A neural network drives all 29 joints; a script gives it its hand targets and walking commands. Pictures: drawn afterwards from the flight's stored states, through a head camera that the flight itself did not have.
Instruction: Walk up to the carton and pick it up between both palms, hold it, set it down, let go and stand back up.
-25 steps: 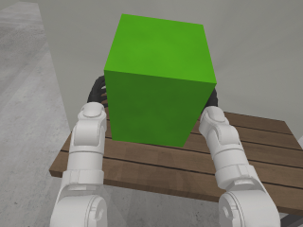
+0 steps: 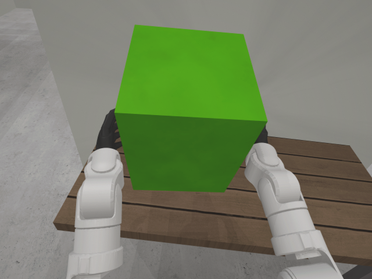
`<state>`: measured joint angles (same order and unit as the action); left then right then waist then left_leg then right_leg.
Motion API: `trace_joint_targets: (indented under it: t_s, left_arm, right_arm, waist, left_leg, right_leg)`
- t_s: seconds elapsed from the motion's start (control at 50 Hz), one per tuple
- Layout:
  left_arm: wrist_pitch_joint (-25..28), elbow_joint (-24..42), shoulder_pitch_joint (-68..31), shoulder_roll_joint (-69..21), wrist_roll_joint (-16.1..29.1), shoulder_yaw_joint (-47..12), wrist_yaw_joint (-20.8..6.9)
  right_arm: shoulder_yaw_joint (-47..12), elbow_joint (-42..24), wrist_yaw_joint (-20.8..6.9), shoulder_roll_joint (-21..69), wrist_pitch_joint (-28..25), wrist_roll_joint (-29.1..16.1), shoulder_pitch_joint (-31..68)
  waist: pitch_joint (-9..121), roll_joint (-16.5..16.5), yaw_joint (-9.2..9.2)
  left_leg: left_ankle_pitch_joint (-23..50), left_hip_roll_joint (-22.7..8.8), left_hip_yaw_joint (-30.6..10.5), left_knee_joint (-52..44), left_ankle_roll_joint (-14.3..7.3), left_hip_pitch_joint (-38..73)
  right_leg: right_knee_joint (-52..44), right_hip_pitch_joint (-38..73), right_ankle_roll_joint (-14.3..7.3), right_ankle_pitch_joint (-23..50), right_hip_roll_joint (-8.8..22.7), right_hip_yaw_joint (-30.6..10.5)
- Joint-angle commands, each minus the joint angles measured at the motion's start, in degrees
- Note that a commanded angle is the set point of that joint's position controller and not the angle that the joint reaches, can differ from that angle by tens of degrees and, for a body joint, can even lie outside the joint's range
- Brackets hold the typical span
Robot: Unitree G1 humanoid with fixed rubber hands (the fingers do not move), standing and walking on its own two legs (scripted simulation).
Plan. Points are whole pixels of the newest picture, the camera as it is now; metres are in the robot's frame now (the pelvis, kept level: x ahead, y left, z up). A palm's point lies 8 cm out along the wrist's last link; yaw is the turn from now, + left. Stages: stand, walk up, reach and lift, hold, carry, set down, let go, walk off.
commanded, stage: hold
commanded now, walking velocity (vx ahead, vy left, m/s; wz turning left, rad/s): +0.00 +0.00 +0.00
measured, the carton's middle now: (184, 117) +0.39 +0.01 +0.21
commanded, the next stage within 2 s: none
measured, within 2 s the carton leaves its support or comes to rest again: neither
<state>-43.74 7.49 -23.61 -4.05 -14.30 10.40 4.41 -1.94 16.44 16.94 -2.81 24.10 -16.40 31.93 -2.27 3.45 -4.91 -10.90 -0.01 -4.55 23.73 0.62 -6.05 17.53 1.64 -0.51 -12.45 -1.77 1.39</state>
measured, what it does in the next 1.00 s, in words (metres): stands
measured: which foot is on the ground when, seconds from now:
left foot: down 0.00-1.00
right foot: down 0.00-1.00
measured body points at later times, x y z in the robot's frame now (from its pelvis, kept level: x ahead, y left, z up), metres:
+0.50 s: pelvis -0.02 -0.02 +0.00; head -0.07 +0.02 +0.45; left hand +0.35 +0.15 +0.18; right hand +0.35 -0.14 +0.19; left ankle +0.03 +0.12 -0.75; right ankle -0.02 -0.11 -0.75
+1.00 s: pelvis -0.02 +0.00 +0.00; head -0.05 +0.05 +0.45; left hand +0.35 +0.16 +0.17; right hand +0.36 -0.14 +0.18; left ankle +0.03 +0.12 -0.75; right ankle -0.02 -0.11 -0.75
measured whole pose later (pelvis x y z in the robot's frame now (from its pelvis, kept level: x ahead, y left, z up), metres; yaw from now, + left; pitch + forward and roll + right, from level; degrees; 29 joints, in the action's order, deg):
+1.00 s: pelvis -0.02 +0.00 +0.00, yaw +0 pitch -7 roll -1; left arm -40.7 -2.1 -31.4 -3.0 -15.4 12.6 3.5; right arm 1.3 25.7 16.3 -1.5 19.7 -13.9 37.3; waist -2.5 4.9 -4.0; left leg -8.7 -0.1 -4.2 23.1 0.5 -7.7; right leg 18.1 -0.6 -0.5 -10.9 -1.7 1.6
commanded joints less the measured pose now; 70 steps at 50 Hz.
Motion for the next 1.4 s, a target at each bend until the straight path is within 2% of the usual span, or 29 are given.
trace_joint_targets:
  t_s: [0.0, 0.04, 0.1, 0.14, 0.18, 0.3, 0.34, 0.4, 0.44, 0.46, 0.54, 0.64, 0.68, 0.7, 0.72, 0.82, 0.86, 0.88, 0.92, 0.94, 1.02, 1.04, 1.1, 1.14, 1.18, 1.24, 1.28, 1.36, 1.38]
  left_arm:
    - [5.69, 8.58, -41.83, -30.38, 9.48, -34.27, -10.29]
    - [5.64, 7.91, -42.95, -30.43, 8.92, -33.73, -11.05]
    - [5.55, 6.27, -43.48, -30.39, 8.54, -32.14, -11.83]
    - [5.70, 5.16, -44.12, -30.57, 9.00, -31.90, -12.23]
    - [5.67, 1.49, -44.72, -29.79, 7.74, -29.20, -12.86]
    - [6.26, -4.39, -48.25, -30.10, 5.86, -25.01, -13.93]
    - [6.66, -4.06, -48.37, -30.63, 6.19, -24.99, -14.29]
    - [7.76, -4.95, -51.18, -31.37, 7.22, -25.36, -14.09]
    - [8.20, -6.93, -54.13, -31.24, 6.71, -24.86, -13.63]
    - [8.00, -8.62, -53.30, -31.52, 6.29, -24.09, -13.67]
    - [8.07, -10.17, -53.33, -31.98, 5.38, -23.33, -13.27]
    - [8.83, -7.46, -52.50, -33.49, 6.99, -25.88, -12.55]
    - [8.67, -8.75, -53.30, -33.02, 6.59, -26.22, -12.11]
    - [9.00, -6.16, -54.33, -33.94, 7.40, -27.43, -11.80]
    - [9.18, -5.82, -55.33, -34.11, 7.65, -28.38, -11.37]
    - [8.68, -5.76, -52.35, -35.02, 8.11, -29.37, -9.83]
    - [8.86, -1.57, -51.78, -35.10, 8.83, -30.89, -9.29]
    - [8.92, -0.36, -52.76, -35.07, 9.49, -31.91, -9.10]
    - [8.74, 2.14, -51.77, -35.49, 10.14, -33.40, -8.22]
    - [8.47, 0.89, -50.59, -34.55, 9.70, -32.74, -8.10]
    - [7.04, -2.49, -49.95, -33.02, 7.17, -29.94, -8.90]
    - [7.13, -1.94, -49.95, -34.67, 8.18, -31.08, -9.01]
    - [7.60, 0.37, -51.23, -35.05, 9.40, -32.57, -8.52]
    - [8.04, 3.93, -50.95, -35.36, 10.70, -34.81, -8.09]
    - [7.61, 2.27, -49.59, -34.11, 10.30, -33.85, -7.93]
    - [7.04, 3.24, -45.88, -33.26, 9.87, -33.06, -8.90]
    - [6.65, 1.48, -44.36, -31.61, 8.47, -30.46, -9.75]
    - [5.91, 2.07, -43.68, -30.53, 6.80, -28.10, -11.52]
    - [6.05, 3.29, -45.27, -31.41, 7.58, -29.79, -11.74]
  right_arm:
    - [-27.61, -21.04, -5.96, 34.99, -2.74, -4.00, 42.58]
    - [-26.79, -20.84, -5.97, 35.34, -3.03, -3.24, 43.89]
    - [-28.06, -22.48, -5.76, 36.30, -3.99, -3.26, 47.81]
    - [-27.62, -22.14, -5.48, 36.51, -4.28, -2.85, 48.14]
    - [-26.44, -19.03, -5.52, 36.54, -4.48, -1.48, 48.97]
    - [-21.52, -11.43, -6.81, 37.37, -6.05, 1.48, 51.30]
    - [-22.80, -13.87, -6.62, 38.54, -7.18, 0.89, 53.63]
    - [-23.14, -14.60, -6.22, 39.01, -8.21, 0.35, 56.85]
    - [-20.27, -8.90, -6.63, 37.69, -7.78, 1.19, 56.03]
    - [-19.16, -8.34, -6.92, 37.84, -8.04, 2.06, 55.77]
    - [-16.88, -5.28, -7.44, 37.21, -8.43, 2.94, 55.38]
    - [-18.90, -8.09, -7.22, 37.51, -9.21, 1.36, 56.11]
    - [-17.97, -6.01, -7.40, 36.09, -8.98, 1.54, 55.60]
    - [-18.24, -7.81, -7.59, 37.31, -9.37, 1.37, 55.90]
    - [-17.38, -6.69, -7.79, 36.77, -9.25, 1.50, 55.44]
    - [-19.00, -9.99, -8.55, 35.94, -9.43, 0.43, 56.64]
    - [-20.85, -11.47, -8.07, 36.45, -9.15, -1.00, 54.87]
    - [-21.47, -12.16, -7.93, 36.13, -9.03, -1.88, 55.12]
    - [-23.10, -14.24, -7.88, 35.90, -8.50, -3.05, 53.93]
    - [-22.76, -13.24, -7.82, 35.21, -7.85, -2.73, 52.56]
    - [-19.39, -8.01, -8.44, 34.34, -6.64, -0.50, 50.51]
    - [-19.03, -10.70, -8.76, 34.91, -7.23, -0.35, 52.32]
    - [-21.53, -13.96, -8.61, 35.81, -7.52, -1.52, 55.09]
    - [-23.74, -16.62, -8.06, 36.24, -7.53, -3.42, 54.01]
    - [-23.35, -15.35, -7.70, 34.92, -6.56, -3.59, 52.69]
    - [-24.19, -16.47, -7.00, 35.28, -5.96, -2.87, 48.89]
    - [-24.85, -15.37, -6.56, 35.76, -5.30, -2.73, 48.05]
    - [-24.81, -15.03, -6.12, 35.69, -4.90, -2.43, 47.21]
    - [-24.24, -15.63, -6.05, 35.66, -5.21, -2.63, 47.92]
  waist:
    - [29.49, -5.87, -0.51]
    - [28.03, -5.60, -0.58]
    - [28.87, -3.50, 0.87]
    - [28.68, -3.73, 0.26]
    - [25.87, -2.16, 0.99]
    - [25.35, -2.95, 1.38]
    - [28.07, -2.65, 1.73]
    - [31.03, -3.28, 1.06]
    - [27.35, -5.26, 0.10]
    - [26.37, -4.51, 0.12]
    - [25.81, -5.37, 0.12]
    - [30.11, -5.65, -0.63]
    - [27.69, -7.45, -0.58]
    - [30.38, -7.97, -0.76]
    - [29.35, -8.92, -1.72]
    - [31.09, -8.05, 0.15]
    - [33.59, -7.48, -0.45]
    - [35.02, -8.75, -0.67]
    - [36.16, -9.49, -0.37]
    - [33.16, -8.36, -0.37]
    - [27.11, -7.64, 0.02]
    - [29.52, -7.30, -0.16]
    - [33.81, -7.10, 0.77]
    - [37.23, -8.59, -0.11]
    - [33.48, -8.62, -0.23]
    - [33.44, -6.01, -0.51]
    - [30.82, -4.08, 0.34]
    - [28.14, -3.66, 0.82]
    - [28.73, -4.61, -0.42]
  left_leg:
    - [24.88, 2.61, 2.35, -0.79, 2.78, 18.05]
    - [22.55, 2.44, 2.61, -1.58, 2.59, 16.94]
    - [21.56, 2.63, 2.95, -1.61, 1.34, 17.07]
    - [20.59, 2.76, 2.87, -1.78, 0.99, 16.48]
    - [15.29, 2.72, 3.45, -3.37, 0.08, 15.03]
    - [8.91, 2.71, 4.53, -5.56, -1.08, 12.73]
    - [11.91, 2.90, 4.33, -4.48, -1.25, 14.03]
    - [12.80, 2.98, 3.95, -3.48, -1.21, 14.77]
    - [9.35, 2.77, 3.89, -4.15, -0.39, 14.46]
    - [7.81, 2.57, 4.14, -4.71, -0.71, 14.21]
    - [7.19, 2.31, 4.23, -5.07, -0.60, 14.14]
    - [13.96, 2.33, 3.53, -3.10, 0.70, 16.63]
    - [12.64, 2.25, 3.30, -3.21, 1.18, 16.16]
    - [13.80, 2.26, 3.39, -2.93, 1.35, 16.68]
    - [13.34, 1.88, 2.93, -2.99, 1.76, 16.64]
    - [15.70, 1.30, 2.71, -2.36, 1.78, 18.48]
    - [20.65, 1.23, 2.42, -1.08, 2.15, 19.97]
    - [22.14, 1.31, 2.24, -0.46, 2.69, 20.06]
    - [23.92, 1.11, 1.90, -0.03, 3.13, 21.24]
    - [22.52, 1.05, 1.87, -0.42, 2.97, 20.60]
    - [14.29, 1.08, 2.93, -3.55, 2.05, 16.64]
    - [12.65, 0.81, 2.71, -4.00, 1.83, 16.36]
    - [19.21, 0.86, 2.66, -1.93, 2.17, 18.89]
    - [26.54, 1.22, 2.21, 0.63, 3.17, 21.74]
    - [24.62, 1.32, 2.24, 0.56, 3.35, 20.91]
    - [23.67, 1.61, 2.52, -0.20, 2.65, 19.90]
    - [21.97, 2.16, 2.79, -0.96, 1.63, 18.03]
    - [20.83, 2.54, 3.42, -2.17, 1.35, 15.94]
    - [21.41, 2.44, 3.08, -1.95, 1.99, 16.27]
  right_leg:
    - [-0.82, 1.30, 5.05, 26.31, -1.75, 1.17]
    - [-0.71, 1.24, 5.25, 24.86, -1.60, 1.30]
    - [-0.82, 1.89, 5.56, 25.42, -1.47, 1.36]
    - [-0.82, 1.95, 6.01, 26.83, -0.97, 1.17]
    - [-1.84, 0.38, 5.88, 21.56, -0.60, 1.28]
    - [-3.15, -0.55, 4.92, 12.14, 0.15, 1.28]
    - [-2.59, 1.04, 5.33, 17.04, 0.33, 1.07]
    - [-2.13, 1.07, 5.81, 19.09, 0.41, 1.07]
    - [-2.95, -2.48, 5.20, 12.29, 0.58, 1.45]
    - [-3.53, -3.52, 4.98, 9.68, 0.54, 1.79]
    - [-3.91, -4.08, 4.30, 6.31, 0.39, 2.01]
    - [-2.65, -2.17, 4.73, 12.92, -0.75, 2.75]
    - [-3.17, -3.86, 4.34, 9.26, -0.64, 2.68]
    - [-2.70, -3.52, 4.27, 9.73, -0.74, 2.79]
    - [-2.85, -4.80, 3.85, 8.48, -0.71, 2.82]
    - [-2.86, -5.57, 3.39, 7.93, -1.69, 3.21]
    - [-2.01, -3.67, 3.65, 13.21, -2.12, 2.86]
    - [-1.61, -3.39, 3.64, 14.28, -2.02, 2.54]
    - [-1.41, -3.59, 3.50, 14.46, -2.51, 2.66]
    - [-1.86, -4.55, 3.56, 12.95, -2.42, 2.71]
    - [-2.87, -5.83, 3.42, 6.79, -1.66, 2.36]
    - [-2.88, -5.21, 3.36, 6.19, -1.79, 2.52]
    - [-1.87, -3.88, 3.26, 11.40, -2.45, 2.32]
    - [-0.83, -2.53, 3.53, 18.18, -2.81, 2.17]
    - [-1.44, -4.42, 3.73, 16.03, -2.53, 2.12]
    - [-1.35, -1.36, 4.31, 19.09, -2.38, 1.99]
    - [-1.13, 0.55, 5.07, 21.19, -1.98, 1.59]
    - [-1.13, 2.23, 5.34, 22.14, -1.42, 1.49]
    - [-1.05, 1.92, 5.29, 22.81, -1.46, 1.82]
